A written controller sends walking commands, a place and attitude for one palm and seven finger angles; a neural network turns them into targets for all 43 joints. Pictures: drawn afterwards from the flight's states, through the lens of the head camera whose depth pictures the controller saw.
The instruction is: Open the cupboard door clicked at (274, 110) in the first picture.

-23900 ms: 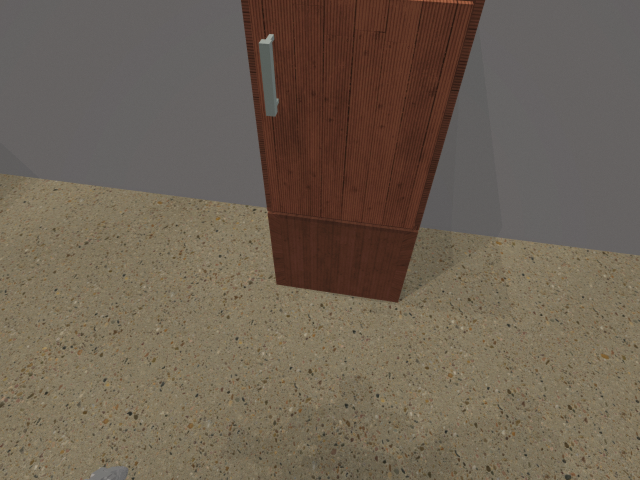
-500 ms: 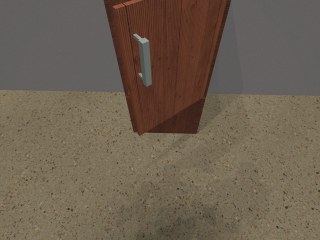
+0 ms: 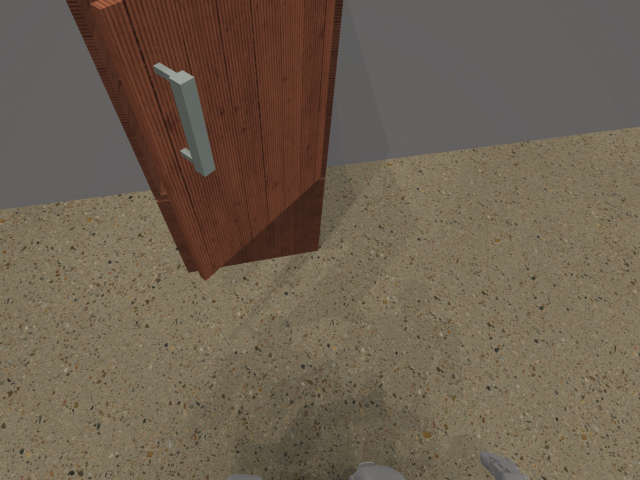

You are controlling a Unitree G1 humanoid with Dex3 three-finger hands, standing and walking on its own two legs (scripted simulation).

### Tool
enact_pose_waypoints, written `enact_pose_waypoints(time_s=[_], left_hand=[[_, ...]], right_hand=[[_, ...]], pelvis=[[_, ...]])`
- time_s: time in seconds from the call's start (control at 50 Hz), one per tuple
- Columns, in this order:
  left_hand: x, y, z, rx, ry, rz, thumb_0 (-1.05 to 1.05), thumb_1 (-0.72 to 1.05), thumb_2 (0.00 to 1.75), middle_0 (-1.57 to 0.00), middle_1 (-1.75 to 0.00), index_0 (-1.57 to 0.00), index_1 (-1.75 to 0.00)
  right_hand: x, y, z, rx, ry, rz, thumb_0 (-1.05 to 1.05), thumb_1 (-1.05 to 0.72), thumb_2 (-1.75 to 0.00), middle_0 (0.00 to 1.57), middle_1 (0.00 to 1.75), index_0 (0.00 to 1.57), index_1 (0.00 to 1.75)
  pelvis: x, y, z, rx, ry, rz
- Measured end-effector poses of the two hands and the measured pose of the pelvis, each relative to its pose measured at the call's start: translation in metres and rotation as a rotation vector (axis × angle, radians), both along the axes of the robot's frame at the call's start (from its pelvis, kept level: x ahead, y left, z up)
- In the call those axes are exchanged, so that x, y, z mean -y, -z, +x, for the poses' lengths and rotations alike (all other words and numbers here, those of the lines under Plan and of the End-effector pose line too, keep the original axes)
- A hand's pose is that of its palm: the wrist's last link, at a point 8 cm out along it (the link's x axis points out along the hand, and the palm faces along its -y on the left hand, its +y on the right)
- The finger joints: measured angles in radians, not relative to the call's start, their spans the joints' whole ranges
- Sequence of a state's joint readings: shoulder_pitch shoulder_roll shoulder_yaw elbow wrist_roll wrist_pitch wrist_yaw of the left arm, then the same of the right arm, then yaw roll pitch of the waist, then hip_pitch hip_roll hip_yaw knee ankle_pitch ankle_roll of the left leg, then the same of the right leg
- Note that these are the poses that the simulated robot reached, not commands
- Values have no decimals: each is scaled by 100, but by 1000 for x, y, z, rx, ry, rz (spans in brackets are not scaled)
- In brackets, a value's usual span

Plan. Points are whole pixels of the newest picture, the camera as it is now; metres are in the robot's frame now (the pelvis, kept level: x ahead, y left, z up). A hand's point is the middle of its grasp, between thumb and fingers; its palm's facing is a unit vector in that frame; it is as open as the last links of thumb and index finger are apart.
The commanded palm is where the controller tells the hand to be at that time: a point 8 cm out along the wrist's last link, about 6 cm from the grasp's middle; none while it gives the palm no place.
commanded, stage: walk to a spot facing it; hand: left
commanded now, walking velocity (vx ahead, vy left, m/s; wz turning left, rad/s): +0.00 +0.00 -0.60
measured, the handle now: (185, 123) +0.54 +0.24 +0.10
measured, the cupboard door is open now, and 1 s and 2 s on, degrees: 38 38 38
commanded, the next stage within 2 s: none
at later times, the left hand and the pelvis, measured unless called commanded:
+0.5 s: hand (209, 444) +0.17 +0.17 -0.18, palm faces -0.33 -0.92 -0.21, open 7.4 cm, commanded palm none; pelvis +0.02 +0.01 -0.01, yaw -19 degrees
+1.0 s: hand (260, 416) +0.21 +0.10 -0.17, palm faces -0.59 -0.78 -0.23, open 7.4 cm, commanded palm none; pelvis +0.03 -0.02 +0.00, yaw -38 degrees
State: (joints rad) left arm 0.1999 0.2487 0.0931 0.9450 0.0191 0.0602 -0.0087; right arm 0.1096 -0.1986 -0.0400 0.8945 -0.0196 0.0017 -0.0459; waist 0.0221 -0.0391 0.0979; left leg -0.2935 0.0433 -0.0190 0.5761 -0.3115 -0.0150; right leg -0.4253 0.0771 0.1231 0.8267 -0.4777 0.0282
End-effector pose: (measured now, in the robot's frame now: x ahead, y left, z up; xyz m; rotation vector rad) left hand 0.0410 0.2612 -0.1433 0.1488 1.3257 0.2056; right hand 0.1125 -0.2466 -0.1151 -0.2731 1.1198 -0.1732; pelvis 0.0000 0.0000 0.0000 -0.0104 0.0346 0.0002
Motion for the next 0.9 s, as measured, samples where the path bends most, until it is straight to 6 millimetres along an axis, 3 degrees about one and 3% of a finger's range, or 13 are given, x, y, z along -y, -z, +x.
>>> enact_pose_waypoints(time_s=[0.06, 0.14, 0.24, 0.3, 0.36, 0.5, 0.64, 0.76, 0.82, 0.9], left_hand=[[-6, -8, 28, 54, 38, 8, 0, 91, 90, -20, -30, -20, -30], [0, -20, 67, 118, 125, 17, 0, 91, 90, -19, -30, -20, -30], [18, -19, 106, 185, 250, 58, 0, 91, 90, -19, -30, -20, -30], [27, -20, 112, 158, 299, 64, 0, 91, 90, -19, -30, -20, -30], [34, -18, 116, 117, 344, 51, 0, 91, 90, -20, -30, -20, -30], [43, 1, 139, 75, 430, -25, 0, 91, 90, -20, -30, -20, -30], [74, -15, 174, 123, 505, -64, 0, 91, 90, -20, -30, -20, -30], [110, -16, 197, 182, 618, -27, 0, 91, 90, -20, -30, -20, -30], [117, -19, 196, 161, 649, -3, 0, 91, 90, -20, -30, -20, -30], [120, -20, 191, 109, 681, 7, 0, 91, 90, -20, -30, -20, -30]], right_hand=[[-1, -2, -22, -44, 11, 3, 0, -91, -90, 20, 30, 20, 30], [6, 3, -55, -95, 77, 23, 0, -91, -90, 20, 30, 20, 30], [31, 26, -92, -128, 203, 49, 0, -91, -90, 21, 30, 20, 30], [41, 27, -105, -151, 269, 41, 0, -91, -90, 20, 30, 20, 30], [42, 15, -110, -133, 319, 28, 0, -91, -90, 20, 30, 20, 30], [22, 5, -128, -86, 395, -18, 0, -91, -90, 20, 30, 20, 30], [0, -2, -167, -172, 460, 35, 0, -91, -90, 20, 30, 20, 30], [9, 23, -198, -177, 581, 95, 0, -91, -90, 21, 30, 20, 30], [17, 25, -202, -183, 634, 98, 0, -91, -90, 20, 30, 20, 30], [25, 13, -191, -129, 680, 80, 0, -91, -90, 20, 30, 20, 30]], pelvis=[[0, -5, 0, 9, 24, -10], [4, -7, 2, 18, 77, -25], [17, 10, 5, 21, 151, 6], [14, 8, 4, 28, 190, -1], [10, 2, 6, 24, 235, 13], [-6, 6, 16, 10, 333, -5], [3, -8, 20, 11, 407, -29], [24, 6, 18, 14, 489, 3], [24, 4, 16, 21, 527, -3], [23, -4, 18, 20, 585, 12]])
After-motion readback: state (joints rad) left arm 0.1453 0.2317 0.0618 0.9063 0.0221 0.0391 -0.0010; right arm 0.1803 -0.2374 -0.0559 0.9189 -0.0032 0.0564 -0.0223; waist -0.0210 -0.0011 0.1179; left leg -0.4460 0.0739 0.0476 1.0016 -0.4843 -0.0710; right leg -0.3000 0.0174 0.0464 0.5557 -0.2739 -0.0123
